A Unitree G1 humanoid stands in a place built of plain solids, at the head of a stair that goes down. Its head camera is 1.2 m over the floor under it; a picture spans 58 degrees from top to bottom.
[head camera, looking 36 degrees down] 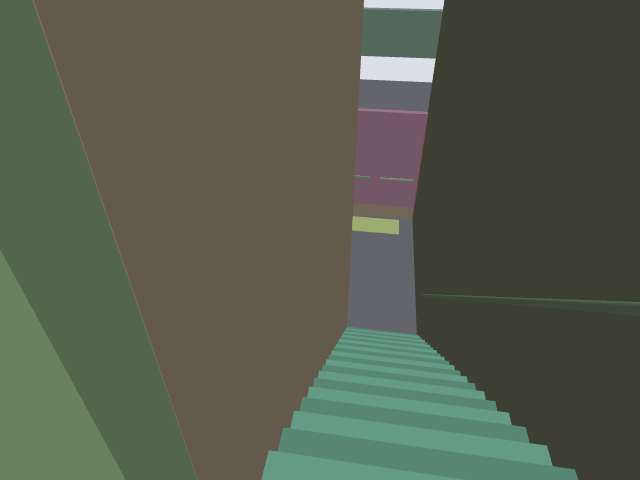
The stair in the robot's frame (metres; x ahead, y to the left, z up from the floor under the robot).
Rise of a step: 0.19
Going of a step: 0.20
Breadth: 1.19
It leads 9 degrees to the right of straight ahead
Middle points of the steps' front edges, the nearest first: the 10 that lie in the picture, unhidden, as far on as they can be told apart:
0.95 -0.43 -0.56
1.15 -0.46 -0.75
1.35 -0.49 -0.93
1.56 -0.52 -1.12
1.76 -0.55 -1.30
1.96 -0.58 -1.49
2.16 -0.61 -1.68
2.36 -0.64 -1.86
2.56 -0.68 -2.05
2.76 -0.71 -2.24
